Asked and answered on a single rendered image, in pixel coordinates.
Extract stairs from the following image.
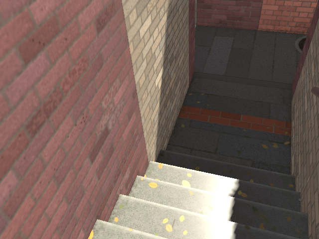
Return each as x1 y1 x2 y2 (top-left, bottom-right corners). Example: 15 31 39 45
88 149 308 239

